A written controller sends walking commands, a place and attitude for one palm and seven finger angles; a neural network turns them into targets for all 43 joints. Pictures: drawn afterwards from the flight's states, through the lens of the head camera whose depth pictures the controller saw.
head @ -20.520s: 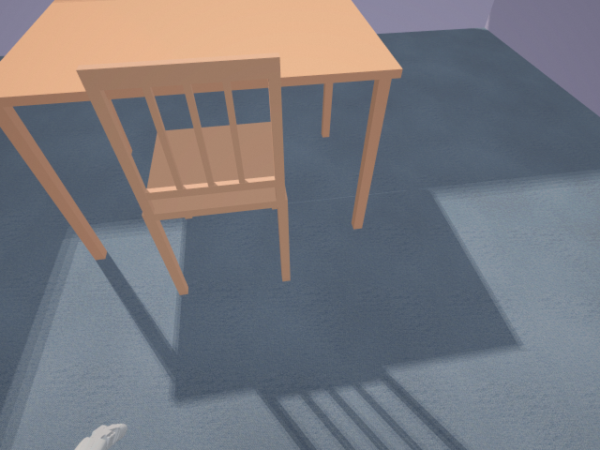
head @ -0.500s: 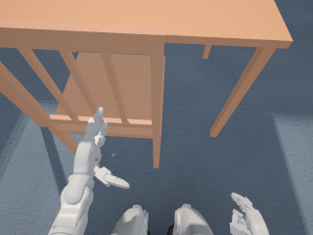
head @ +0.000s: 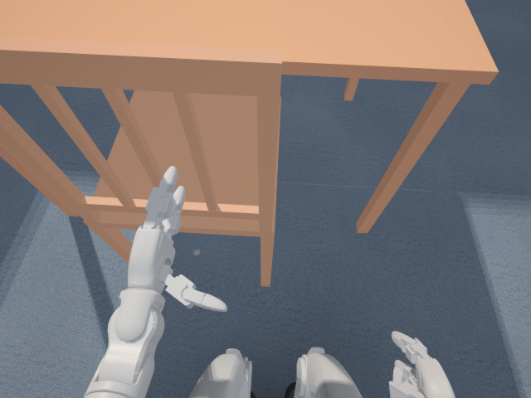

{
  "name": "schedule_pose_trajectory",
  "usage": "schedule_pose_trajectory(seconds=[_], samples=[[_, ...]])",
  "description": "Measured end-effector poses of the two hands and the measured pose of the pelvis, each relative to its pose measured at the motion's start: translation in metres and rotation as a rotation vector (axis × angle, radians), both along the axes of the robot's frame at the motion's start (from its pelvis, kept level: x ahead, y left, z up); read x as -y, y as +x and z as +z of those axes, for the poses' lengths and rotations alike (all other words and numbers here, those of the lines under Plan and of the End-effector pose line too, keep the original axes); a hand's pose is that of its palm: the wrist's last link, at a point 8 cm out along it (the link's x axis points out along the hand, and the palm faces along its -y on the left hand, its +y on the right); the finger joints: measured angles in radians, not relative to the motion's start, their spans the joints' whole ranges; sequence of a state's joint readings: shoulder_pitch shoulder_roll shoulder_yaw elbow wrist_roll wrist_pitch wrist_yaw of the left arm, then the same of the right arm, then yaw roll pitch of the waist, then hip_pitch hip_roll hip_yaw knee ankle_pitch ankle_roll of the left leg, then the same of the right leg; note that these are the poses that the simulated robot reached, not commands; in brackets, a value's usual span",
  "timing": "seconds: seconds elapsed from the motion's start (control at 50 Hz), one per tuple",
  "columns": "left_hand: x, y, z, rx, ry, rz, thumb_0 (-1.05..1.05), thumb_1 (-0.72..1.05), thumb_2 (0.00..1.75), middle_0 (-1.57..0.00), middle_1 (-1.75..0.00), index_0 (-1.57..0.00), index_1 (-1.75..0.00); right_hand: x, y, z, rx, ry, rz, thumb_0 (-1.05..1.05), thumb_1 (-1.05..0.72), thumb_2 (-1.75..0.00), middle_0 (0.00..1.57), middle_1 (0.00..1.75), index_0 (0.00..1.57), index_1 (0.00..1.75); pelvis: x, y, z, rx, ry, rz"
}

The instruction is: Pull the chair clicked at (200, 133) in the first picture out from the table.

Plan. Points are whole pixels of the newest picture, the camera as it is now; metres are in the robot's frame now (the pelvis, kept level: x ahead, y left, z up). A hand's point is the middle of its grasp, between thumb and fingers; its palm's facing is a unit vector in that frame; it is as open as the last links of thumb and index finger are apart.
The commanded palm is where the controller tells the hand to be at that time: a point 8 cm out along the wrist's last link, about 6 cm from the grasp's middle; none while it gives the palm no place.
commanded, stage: aim the fingers beside a spindle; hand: left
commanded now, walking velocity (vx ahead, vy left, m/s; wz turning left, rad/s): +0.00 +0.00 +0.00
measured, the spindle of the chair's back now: (147, 159) +0.47 +0.22 +0.03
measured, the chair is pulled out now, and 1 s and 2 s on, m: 0.00 0.00 0.00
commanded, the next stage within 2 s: none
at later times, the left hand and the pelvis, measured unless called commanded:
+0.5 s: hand (210, 264) +0.31 +0.10 -0.01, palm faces -0.09 -1.00 +0.01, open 17.0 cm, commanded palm +0.30 +0.17 +0.02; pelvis +0.00 -0.01 +0.00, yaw +0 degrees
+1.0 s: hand (177, 238) +0.32 +0.14 +0.06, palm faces +0.04 -1.00 -0.07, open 16.9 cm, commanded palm +0.29 +0.17 +0.02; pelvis +0.00 -0.01 +0.00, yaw +0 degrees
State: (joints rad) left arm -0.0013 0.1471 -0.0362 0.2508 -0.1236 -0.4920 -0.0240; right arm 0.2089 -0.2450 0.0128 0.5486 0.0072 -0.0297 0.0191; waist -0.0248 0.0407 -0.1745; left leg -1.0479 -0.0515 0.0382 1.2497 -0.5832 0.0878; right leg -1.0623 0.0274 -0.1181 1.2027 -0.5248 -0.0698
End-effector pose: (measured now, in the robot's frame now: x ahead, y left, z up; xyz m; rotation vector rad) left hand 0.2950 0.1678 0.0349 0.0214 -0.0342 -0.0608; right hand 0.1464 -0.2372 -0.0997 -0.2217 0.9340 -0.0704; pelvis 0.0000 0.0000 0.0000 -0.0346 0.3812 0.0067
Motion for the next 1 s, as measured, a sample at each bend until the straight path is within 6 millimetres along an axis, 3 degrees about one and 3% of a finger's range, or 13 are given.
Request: schedule_pose_trajectory(seconds=[0.16, 0.3, 0.34, 0.46, 0.5, 0.62, 0.66, 0.74, 0.82, 0.88, 0.96, 1.0], samples=[[0.000, 0.010, -0.038, -0.143, 0.001, -0.003, -0.01, -0.50, 0.30, -0.06, -0.08, -0.06, -0.08, 0.007, 0.004, -0.003, 0.003, -0.013, -0.009, 0.01, -0.90, -0.90, 0.20, 0.30, 0.21, 0.30, 0.004, -0.001, -0.006, -0.018, 0.004, -0.006], [-0.009, 0.006, 0.006, 0.006, 0.009, 0.033, -0.02, -0.50, 0.30, -0.06, -0.08, -0.06, -0.08, 0.007, 0.005, 0.001, 0.002, -0.004, -0.012, 0.01, -0.90, -0.90, 0.20, 0.30, 0.20, 0.30, 0.004, 0.004, 0.002, -0.006, 0.004, -0.003], [-0.007, 0.008, 0.007, 0.007, 0.012, 0.026, -0.02, -0.50, 0.30, -0.06, -0.08, -0.06, -0.08, 0.006, 0.006, 0.002, 0.002, 0.003, -0.004, 0.01, -0.90, -0.90, 0.20, 0.30, 0.20, 0.30, 0.004, 0.005, 0.003, -0.006, 0.004, 0.000], [0.011, 0.003, -0.038, -0.179, -0.018, -0.033, -0.01, -0.50, 0.30, -0.06, -0.08, -0.05, -0.08, 0.008, 0.009, 0.003, 0.015, -0.001, -0.009, 0.01, -0.90, -0.90, 0.20, 0.30, 0.21, 0.30, 0.006, 0.003, -0.001, -0.015, 0.008, -0.005], [0.013, -0.001, -0.042, -0.186, -0.017, -0.033, -0.01, -0.50, 0.30, -0.06, -0.08, -0.06, -0.08, 0.010, 0.009, 0.003, 0.022, -0.012, -0.015, 0.01, -0.90, -0.90, 0.20, 0.30, 0.21, 0.30, 0.007, 0.003, -0.002, -0.015, 0.008, -0.008], [-0.011, 0.006, 0.006, 0.036, 0.027, 0.066, -0.02, -0.50, 0.30, -0.07, -0.09, -0.06, -0.08, 0.011, 0.007, 0.000, 0.015, -0.012, -0.009, 0.01, -0.90, -0.90, 0.20, 0.30, 0.20, 0.30, 0.008, 0.002, -0.001, -0.006, 0.009, -0.006], [-0.018, 0.012, 0.013, 0.061, 0.038, 0.076, -0.02, -0.50, 0.30, -0.07, -0.09, -0.06, -0.08, 0.009, 0.006, -0.001, 0.006, -0.001, -0.001, 0.01, -0.90, -0.90, 0.20, 0.30, 0.20, 0.30, 0.008, 0.002, -0.001, -0.006, 0.007, -0.001], [-0.009, 0.014, -0.015, -0.088, 0.008, 0.008, -0.01, -0.50, 0.30, -0.06, -0.08, -0.05, -0.08, 0.008, 0.004, -0.002, 0.001, 0.015, -0.004, 0.01, -0.90, -0.90, 0.20, 0.30, 0.20, 0.30, 0.008, 0.001, 0.000, -0.008, 0.006, 0.003], [0.013, -0.001, -0.047, -0.235, -0.039, -0.064, -0.01, -0.50, 0.30, -0.06, -0.08, -0.05, -0.08, 0.010, 0.002, 0.004, 0.016, -0.005, -0.027, 0.01, -0.90, -0.90, 0.20, 0.30, 0.21, 0.30, 0.007, 0.001, 0.000, -0.013, 0.006, -0.006], [0.013, -0.008, -0.031, -0.154, -0.034, -0.035, -0.02, -0.50, 0.30, -0.06, -0.08, -0.06, -0.08, 0.013, 0.001, 0.008, 0.029, -0.025, -0.039, 0.01, -0.90, -0.90, 0.20, 0.30, 0.21, 0.30, 0.006, 0.002, 0.001, -0.007, 0.008, -0.013], [-0.011, -0.001, 0.014, 0.066, 0.021, 0.071, -0.02, -0.50, 0.30, -0.07, -0.09, -0.06, -0.08, 0.011, 0.000, 0.005, 0.020, -0.021, -0.023, 0.01, -0.90, -0.90, 0.20, 0.30, 0.20, 0.30, 0.006, 0.002, 0.002, 0.000, 0.009, -0.008], [-0.021, 0.006, 0.021, 0.101, 0.044, 0.093, -0.02, -0.50, 0.30, -0.07, -0.09, -0.06, -0.08, 0.010, 0.000, 0.002, 0.012, -0.007, -0.007, 0.01, -0.90, -0.90, 0.20, 0.30, 0.20, 0.30, 0.006, 0.001, 0.001, 0.001, 0.006, -0.002]])
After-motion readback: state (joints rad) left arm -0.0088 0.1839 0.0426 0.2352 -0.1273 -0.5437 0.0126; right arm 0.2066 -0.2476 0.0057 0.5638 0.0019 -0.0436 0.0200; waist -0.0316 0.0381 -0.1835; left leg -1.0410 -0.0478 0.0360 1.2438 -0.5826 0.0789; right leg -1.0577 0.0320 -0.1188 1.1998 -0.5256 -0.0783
